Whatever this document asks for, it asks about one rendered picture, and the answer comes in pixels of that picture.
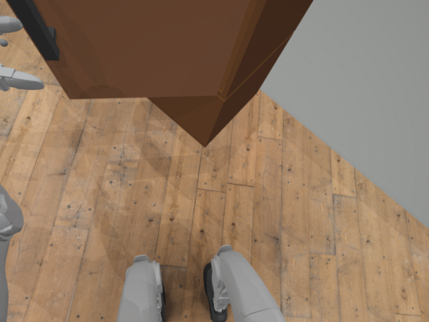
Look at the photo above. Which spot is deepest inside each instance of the robot left upper arm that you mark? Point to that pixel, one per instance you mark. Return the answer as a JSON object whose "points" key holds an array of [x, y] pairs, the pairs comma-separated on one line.
{"points": [[11, 222]]}

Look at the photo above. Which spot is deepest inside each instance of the handle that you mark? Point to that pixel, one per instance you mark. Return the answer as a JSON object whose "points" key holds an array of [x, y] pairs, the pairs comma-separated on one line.
{"points": [[44, 37]]}

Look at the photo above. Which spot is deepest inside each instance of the robot left hand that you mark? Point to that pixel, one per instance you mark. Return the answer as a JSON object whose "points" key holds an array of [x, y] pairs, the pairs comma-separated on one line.
{"points": [[9, 77]]}

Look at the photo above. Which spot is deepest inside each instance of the robot right foot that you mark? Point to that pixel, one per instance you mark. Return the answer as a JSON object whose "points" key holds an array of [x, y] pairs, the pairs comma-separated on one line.
{"points": [[216, 316]]}

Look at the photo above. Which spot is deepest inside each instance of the cupboard door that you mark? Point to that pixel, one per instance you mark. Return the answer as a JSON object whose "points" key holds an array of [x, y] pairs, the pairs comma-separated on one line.
{"points": [[141, 48]]}

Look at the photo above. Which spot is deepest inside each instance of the right robot shin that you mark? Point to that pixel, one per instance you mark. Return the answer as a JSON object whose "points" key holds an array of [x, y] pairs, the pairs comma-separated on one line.
{"points": [[221, 298]]}

